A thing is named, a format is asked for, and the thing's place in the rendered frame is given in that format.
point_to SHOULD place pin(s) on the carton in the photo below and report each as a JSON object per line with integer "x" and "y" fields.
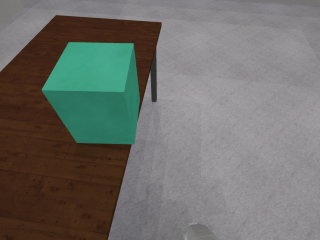
{"x": 94, "y": 90}

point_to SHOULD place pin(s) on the table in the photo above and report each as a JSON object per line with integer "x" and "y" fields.
{"x": 51, "y": 187}

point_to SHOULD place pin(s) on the right robot thigh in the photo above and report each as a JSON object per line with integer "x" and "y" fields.
{"x": 198, "y": 232}

